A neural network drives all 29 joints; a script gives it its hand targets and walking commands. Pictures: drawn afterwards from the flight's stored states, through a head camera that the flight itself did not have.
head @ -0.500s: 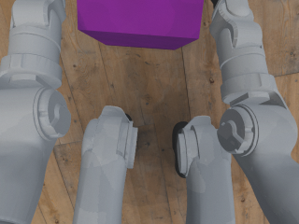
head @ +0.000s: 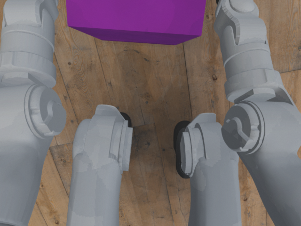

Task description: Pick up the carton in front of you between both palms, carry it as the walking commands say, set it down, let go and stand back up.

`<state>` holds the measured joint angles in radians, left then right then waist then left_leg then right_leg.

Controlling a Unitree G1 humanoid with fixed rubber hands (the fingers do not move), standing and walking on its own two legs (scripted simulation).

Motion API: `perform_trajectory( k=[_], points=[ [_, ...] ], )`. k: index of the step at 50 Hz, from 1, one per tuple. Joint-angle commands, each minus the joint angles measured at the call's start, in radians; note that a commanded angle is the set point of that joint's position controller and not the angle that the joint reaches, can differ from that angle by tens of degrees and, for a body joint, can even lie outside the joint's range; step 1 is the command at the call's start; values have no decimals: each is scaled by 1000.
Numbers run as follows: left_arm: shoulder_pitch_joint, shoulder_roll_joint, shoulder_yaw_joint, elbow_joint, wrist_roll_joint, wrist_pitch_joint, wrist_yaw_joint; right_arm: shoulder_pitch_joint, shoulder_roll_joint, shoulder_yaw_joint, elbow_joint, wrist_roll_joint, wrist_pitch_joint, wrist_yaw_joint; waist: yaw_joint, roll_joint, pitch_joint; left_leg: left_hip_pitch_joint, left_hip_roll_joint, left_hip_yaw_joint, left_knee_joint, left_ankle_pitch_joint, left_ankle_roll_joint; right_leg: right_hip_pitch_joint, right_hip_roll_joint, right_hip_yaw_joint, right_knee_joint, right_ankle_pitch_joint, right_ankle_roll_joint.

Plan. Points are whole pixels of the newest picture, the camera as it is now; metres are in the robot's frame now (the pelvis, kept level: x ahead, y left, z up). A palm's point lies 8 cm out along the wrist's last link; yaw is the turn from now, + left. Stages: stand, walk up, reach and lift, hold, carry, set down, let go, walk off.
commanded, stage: set down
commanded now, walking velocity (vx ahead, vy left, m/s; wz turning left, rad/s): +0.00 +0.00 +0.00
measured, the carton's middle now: out of the picture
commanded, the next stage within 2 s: let go in 1.30 s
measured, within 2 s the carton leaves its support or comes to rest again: neither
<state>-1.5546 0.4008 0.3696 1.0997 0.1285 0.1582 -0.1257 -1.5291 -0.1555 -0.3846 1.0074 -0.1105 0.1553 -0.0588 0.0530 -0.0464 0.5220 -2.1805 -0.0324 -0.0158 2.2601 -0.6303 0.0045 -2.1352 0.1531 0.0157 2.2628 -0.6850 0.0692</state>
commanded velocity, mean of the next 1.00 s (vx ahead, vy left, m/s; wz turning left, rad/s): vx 0.00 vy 0.00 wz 0.00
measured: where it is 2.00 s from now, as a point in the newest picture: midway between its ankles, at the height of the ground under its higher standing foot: (151, 154)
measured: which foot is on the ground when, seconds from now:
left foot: down 0.00-1.00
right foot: down 0.00-1.00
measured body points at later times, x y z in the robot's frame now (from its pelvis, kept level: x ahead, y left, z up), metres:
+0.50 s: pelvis -0.01 +0.00 +0.03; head +0.35 +0.05 +0.29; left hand +0.57 +0.27 -0.09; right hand +0.59 -0.10 -0.09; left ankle +0.10 +0.11 -0.33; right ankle +0.10 -0.11 -0.33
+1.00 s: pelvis +0.01 +0.01 +0.16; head +0.35 +0.05 +0.45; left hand +0.57 +0.28 +0.06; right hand +0.59 -0.11 +0.05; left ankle +0.10 +0.11 -0.33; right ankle +0.09 -0.12 -0.33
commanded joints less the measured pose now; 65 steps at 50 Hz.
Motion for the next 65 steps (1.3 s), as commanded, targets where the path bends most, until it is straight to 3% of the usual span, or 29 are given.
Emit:
perform_trajectory(
  k=[1, 3, 6, 9, 12, 20, 28, 34, 44, 51, 65],
  points=[
    [-180, 166, -71, -11, -73, -61, 72, -156, -169, 67, -39, 64, -48, -64, 22, 15, -926, 506, -6, 7, -174, 404, -18, 402, -29, -71, -148, 378, -11],
    [-267, 229, -92, -35, -141, -103, 116, -221, -217, 116, -66, 141, -77, -93, 40, 26, -1065, 553, 1, -15, -146, 536, -8, 397, -42, -63, -122, 475, -9],
    [-309, 261, -165, -35, -241, -132, 136, -267, -220, 230, -82, 256, -89, -98, 66, 26, -1225, 594, 15, -23, -127, 635, -2, 462, -56, -50, -99, 558, -14],
    [-308, 274, -222, -10, -309, -129, 131, -276, -207, 297, -88, 327, -75, -96, 76, 18, -1317, 616, 29, -19, -134, 633, 1, 507, -61, -49, -100, 551, -16],
    [-306, 285, -253, -6, -339, -107, 125, -268, -226, 294, -95, 346, -56, -104, 58, 36, -1374, 682, 35, -13, -154, 589, 3, 489, -59, -65, -125, 482, -19],
    [-367, 303, -252, -121, -325, -15, 134, -309, -259, 230, -208, 307, 17, -152, 17, 96, -1596, 882, 15, 24, -274, 497, 3, 533, -38, -117, -255, 354, -40],
    [-277, 209, -187, -43, -216, 14, 110, -206, -206, 109, -90, 190, 43, -121, -17, 107, -1364, 728, 1, 19, -427, 383, -6, 396, -46, -102, -403, 270, -44],
    [-243, 203, -137, -85, -170, 13, 102, -182, -184, 90, -134, 162, 38, -106, -1, 105, -1455, 796, -10, 26, -516, 437, -12, 432, -36, -104, -501, 300, -33],
    [-165, 229, -121, -233, -184, 62, 86, -109, -187, 115, -296, 176, 86, -112, 6, 100, -1714, 1042, -32, 27, -678, 633, -22, 600, -19, -102, -678, 428, -27],
    [-94, 209, -102, -250, -174, 63, 62, -27, -165, 102, -323, 160, 89, -94, -2, 99, -1672, 1121, -34, 16, -819, 699, -25, 665, -28, -83, -828, 480, -23],
    [-2, 152, -20, -196, -81, 17, 23, 89, -103, 55, -308, 86, 62, -57, -11, 82, -1536, 1250, -25, 9, -1128, 699, -20, 874, -57, -56, -1149, 530, 1]
  ],
)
